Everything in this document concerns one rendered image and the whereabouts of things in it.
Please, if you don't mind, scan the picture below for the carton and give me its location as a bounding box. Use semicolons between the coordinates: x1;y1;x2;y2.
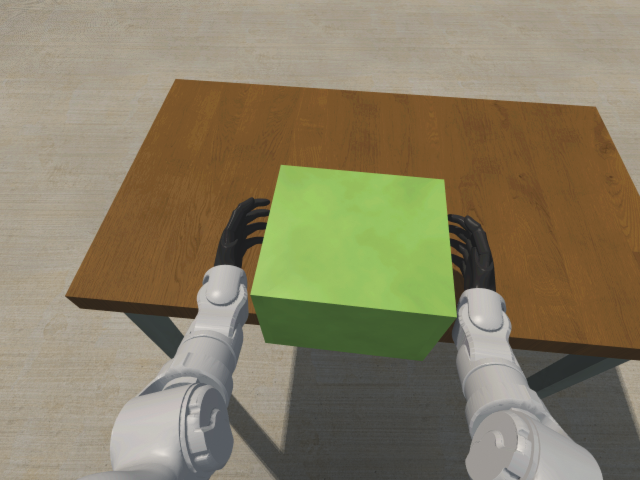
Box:
250;165;457;361

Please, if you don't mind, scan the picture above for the robot left forearm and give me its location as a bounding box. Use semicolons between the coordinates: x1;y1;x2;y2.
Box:
110;265;249;469

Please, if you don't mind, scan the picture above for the robot right forearm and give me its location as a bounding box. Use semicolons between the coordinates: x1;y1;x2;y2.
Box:
452;288;576;443

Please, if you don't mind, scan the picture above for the left robot upper arm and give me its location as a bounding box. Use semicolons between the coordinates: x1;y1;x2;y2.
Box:
77;382;234;480

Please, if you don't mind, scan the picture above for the right robot upper arm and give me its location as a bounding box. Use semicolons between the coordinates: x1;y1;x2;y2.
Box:
465;410;603;480

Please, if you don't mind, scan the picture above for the table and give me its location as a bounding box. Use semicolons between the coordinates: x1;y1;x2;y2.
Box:
65;79;640;399

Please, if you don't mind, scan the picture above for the robot left hand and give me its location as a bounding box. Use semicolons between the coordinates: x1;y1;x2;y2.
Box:
214;197;270;268

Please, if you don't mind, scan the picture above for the robot right hand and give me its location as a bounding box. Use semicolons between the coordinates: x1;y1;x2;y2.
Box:
448;214;496;292

